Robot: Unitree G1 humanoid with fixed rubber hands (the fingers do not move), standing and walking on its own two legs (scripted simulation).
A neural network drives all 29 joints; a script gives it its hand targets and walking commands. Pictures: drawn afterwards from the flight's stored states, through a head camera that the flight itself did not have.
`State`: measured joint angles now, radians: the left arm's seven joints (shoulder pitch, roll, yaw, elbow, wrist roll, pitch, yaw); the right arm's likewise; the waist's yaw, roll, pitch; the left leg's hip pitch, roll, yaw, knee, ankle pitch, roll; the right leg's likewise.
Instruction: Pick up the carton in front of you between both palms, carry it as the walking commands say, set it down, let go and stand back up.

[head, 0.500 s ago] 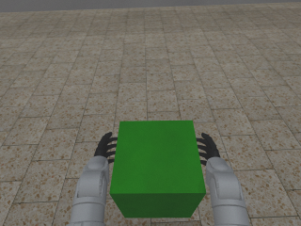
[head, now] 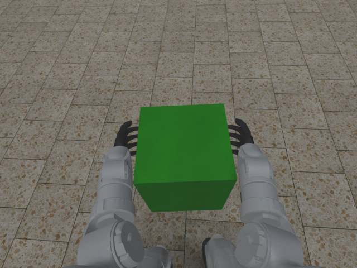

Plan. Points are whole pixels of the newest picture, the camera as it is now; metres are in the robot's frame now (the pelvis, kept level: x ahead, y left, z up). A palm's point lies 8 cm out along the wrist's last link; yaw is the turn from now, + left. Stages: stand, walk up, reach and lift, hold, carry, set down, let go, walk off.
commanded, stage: set down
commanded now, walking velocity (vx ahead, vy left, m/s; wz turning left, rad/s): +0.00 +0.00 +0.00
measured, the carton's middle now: (184, 162) +0.36 +0.02 -0.09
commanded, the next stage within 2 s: none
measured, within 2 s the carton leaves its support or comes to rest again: neither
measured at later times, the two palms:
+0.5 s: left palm (139, 160) +0.42 +0.17 -0.19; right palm (227, 160) +0.43 -0.13 -0.21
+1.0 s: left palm (149, 170) +0.45 +0.16 -0.36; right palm (222, 166) +0.47 -0.13 -0.37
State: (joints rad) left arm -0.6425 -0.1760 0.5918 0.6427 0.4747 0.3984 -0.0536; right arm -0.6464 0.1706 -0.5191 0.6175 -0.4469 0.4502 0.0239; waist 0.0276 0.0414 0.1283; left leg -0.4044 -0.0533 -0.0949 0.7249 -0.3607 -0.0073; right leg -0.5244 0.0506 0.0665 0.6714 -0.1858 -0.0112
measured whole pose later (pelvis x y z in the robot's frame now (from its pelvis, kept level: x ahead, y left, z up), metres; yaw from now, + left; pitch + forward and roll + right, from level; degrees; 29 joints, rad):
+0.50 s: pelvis -0.01 +0.01 -0.13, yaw +2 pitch +39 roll +2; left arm -0.78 -0.11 0.50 0.58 0.21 0.25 0.02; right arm -0.78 0.07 -0.40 0.56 -0.26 0.27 -0.04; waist 0.03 0.03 -0.15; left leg -1.48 -0.12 -0.07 1.34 -0.53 -0.02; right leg -1.61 0.07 0.09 1.26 -0.34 0.02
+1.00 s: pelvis -0.04 +0.00 -0.25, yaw +5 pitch +47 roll +5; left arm -1.05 -0.02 0.47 0.68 0.12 0.24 0.11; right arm -1.11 -0.09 -0.37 0.75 -0.19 0.27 -0.04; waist 0.00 0.02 -0.07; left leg -1.96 -0.16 -0.04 1.78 -0.64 -0.06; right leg -2.11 0.10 0.11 1.71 -0.41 0.04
